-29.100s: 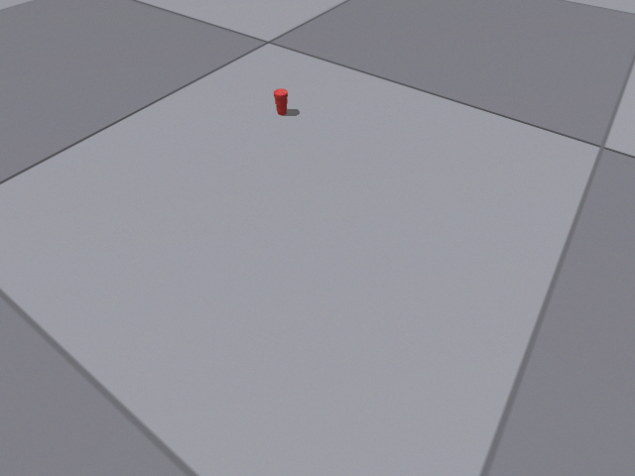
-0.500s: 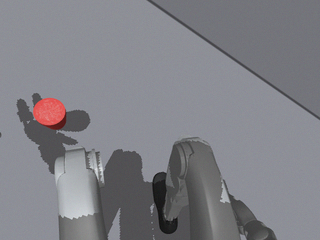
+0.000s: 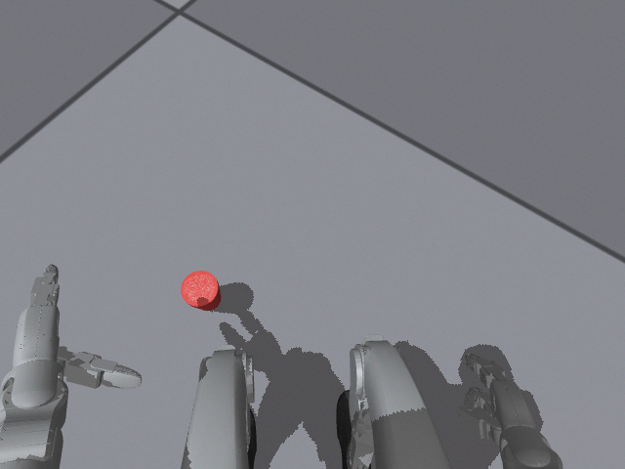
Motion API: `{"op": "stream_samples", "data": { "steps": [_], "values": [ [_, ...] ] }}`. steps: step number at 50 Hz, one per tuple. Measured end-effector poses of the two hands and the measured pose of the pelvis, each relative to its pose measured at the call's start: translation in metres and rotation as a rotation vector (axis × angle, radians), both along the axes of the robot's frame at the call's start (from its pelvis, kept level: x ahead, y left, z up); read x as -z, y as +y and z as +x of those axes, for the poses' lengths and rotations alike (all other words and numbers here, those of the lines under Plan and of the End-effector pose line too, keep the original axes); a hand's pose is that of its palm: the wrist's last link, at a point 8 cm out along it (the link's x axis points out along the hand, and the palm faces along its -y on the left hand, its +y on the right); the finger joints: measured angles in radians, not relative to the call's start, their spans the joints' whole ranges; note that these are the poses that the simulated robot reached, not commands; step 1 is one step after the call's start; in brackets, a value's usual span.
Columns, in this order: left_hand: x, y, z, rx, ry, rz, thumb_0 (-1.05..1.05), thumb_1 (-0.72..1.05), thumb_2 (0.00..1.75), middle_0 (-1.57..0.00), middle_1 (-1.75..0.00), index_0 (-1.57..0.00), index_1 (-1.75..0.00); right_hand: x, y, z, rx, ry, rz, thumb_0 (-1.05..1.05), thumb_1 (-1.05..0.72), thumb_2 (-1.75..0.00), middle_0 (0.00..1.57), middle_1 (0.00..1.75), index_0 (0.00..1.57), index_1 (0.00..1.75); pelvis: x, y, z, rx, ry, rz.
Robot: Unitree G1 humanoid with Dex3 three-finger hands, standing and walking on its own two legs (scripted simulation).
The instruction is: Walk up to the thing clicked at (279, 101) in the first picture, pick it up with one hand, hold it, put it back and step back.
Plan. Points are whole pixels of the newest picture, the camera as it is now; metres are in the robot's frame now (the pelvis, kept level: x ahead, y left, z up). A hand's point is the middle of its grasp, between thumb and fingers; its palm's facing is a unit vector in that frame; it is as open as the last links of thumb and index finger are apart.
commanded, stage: home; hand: left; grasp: from the side
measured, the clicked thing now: (205, 294) +0.44 +0.21 -0.47
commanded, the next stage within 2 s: none
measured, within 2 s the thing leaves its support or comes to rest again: neither
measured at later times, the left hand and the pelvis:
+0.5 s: hand (66, 373) +0.24 +0.21 +0.10, palm faces +0.12 -0.94 -0.33, open 17.6 cm; pelvis +0.06 +0.01 +0.16, yaw +2 degrees
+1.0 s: hand (59, 403) +0.22 +0.19 +0.12, palm faces +0.14 -0.95 -0.29, open 17.6 cm; pelvis +0.06 +0.00 +0.18, yaw +3 degrees
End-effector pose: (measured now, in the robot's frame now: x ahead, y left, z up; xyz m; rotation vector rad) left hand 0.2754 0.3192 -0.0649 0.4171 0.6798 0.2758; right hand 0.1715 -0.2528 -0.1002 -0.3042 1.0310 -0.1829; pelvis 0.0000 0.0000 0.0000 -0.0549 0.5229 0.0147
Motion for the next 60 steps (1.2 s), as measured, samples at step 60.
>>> {"op": "stream_samples", "data": {
  "steps": [60],
  "values": [
    [-0.218,-0.086,-0.084,-0.039,0.03,-0.188,-0.01,-0.56,0.04,-0.05,-0.05,-0.05,-0.05,-0.218,0.024,0.032,-0.005,-0.368,0.01,0.01,-0.9,-0.9,0.2,0.31,0.2,0.3,-0.182,0.002,0.054,-0.034,-0.407,0.03]
  ]
}}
